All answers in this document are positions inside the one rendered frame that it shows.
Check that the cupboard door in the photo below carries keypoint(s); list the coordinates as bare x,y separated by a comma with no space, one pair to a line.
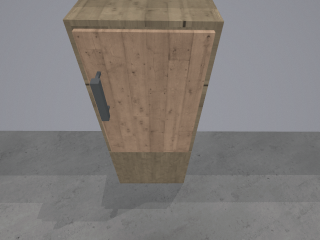
152,80

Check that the handle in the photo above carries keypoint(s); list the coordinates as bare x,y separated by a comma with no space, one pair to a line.
99,96

